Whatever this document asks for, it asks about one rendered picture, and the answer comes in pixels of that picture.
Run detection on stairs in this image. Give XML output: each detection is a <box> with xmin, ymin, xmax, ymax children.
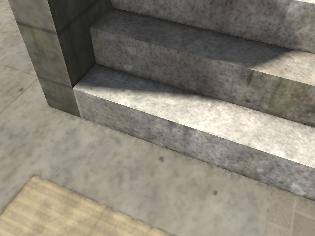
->
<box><xmin>73</xmin><ymin>0</ymin><xmax>315</xmax><ymax>202</ymax></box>

